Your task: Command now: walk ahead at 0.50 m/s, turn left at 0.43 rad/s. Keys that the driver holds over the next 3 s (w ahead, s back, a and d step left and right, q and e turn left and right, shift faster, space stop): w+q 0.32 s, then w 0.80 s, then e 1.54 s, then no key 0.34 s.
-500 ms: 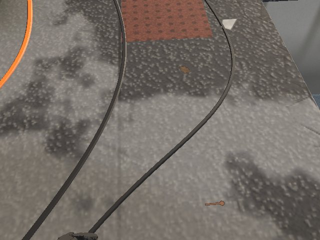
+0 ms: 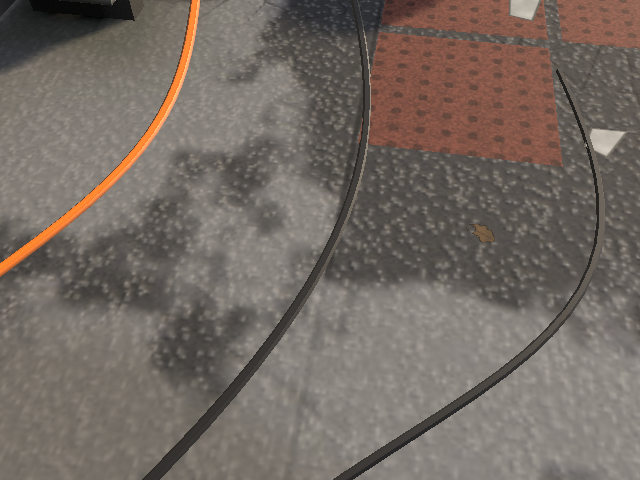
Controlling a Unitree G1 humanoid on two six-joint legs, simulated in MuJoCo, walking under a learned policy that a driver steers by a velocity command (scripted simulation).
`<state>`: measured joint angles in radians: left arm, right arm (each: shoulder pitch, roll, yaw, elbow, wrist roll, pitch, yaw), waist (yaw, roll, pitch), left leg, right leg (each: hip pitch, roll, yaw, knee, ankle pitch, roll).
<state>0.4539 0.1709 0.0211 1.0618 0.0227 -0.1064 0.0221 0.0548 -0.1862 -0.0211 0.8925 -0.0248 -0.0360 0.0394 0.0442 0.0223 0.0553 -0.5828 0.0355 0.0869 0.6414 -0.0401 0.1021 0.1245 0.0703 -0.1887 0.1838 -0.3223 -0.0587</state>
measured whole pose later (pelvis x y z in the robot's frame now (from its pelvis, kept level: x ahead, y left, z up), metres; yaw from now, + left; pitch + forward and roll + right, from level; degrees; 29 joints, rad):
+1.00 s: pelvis +0.54 +0.06 +0.01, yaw +16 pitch +1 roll -1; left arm 0.44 0.20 0.03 0.98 0.01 -0.09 -0.01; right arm 0.11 -0.23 -0.03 0.85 -0.03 -0.04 0.04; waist 0.05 0.04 0.03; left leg -0.62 0.10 0.01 0.76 -0.06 0.02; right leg -0.01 0.08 -0.05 0.19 -0.20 -0.08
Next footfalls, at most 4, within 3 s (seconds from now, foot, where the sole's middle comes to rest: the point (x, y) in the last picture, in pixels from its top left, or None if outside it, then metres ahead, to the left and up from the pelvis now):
0.08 left None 0.20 0.08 -0.77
0.62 right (355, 441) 0.54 -0.02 -0.77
1.16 left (241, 346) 0.75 0.25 -0.77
1.72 right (322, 335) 0.79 0.06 -0.77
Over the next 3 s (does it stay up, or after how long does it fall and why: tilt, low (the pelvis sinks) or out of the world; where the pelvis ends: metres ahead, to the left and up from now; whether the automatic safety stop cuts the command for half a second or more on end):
stays up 0.68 0.15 0.01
